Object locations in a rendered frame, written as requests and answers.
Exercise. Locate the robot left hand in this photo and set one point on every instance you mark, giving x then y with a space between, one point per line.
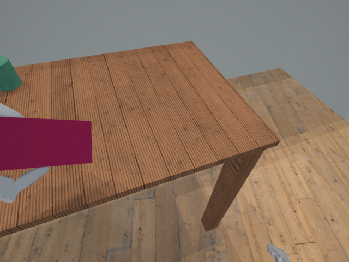
8 188

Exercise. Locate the robot right hand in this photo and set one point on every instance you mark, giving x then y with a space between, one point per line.
278 254

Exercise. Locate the sponge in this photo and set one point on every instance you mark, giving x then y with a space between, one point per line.
36 142

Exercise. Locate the table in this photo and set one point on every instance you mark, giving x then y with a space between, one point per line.
157 114

